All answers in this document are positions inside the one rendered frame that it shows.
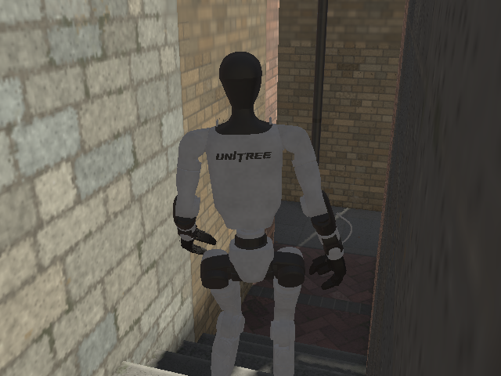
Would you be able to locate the robot right hand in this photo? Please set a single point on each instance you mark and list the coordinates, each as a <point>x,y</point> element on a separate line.
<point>323,265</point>

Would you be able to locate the robot left hand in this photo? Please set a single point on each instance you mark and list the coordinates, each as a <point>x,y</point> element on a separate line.
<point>200,236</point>

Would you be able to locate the robot left thigh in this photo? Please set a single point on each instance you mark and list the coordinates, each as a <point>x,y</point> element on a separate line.
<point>215,274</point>

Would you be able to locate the robot left upper arm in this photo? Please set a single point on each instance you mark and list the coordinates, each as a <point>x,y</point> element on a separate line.
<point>192,146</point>

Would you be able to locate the right robot forearm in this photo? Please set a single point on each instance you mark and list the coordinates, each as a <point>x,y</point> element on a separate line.
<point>327,232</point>

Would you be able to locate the left robot forearm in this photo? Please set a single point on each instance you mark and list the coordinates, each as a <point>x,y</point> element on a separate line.
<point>186,226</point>

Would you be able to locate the left robot shin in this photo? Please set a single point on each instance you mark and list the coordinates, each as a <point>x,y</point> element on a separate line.
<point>224,352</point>

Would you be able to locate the robot right upper arm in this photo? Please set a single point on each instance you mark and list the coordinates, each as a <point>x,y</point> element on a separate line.
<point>296,140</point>

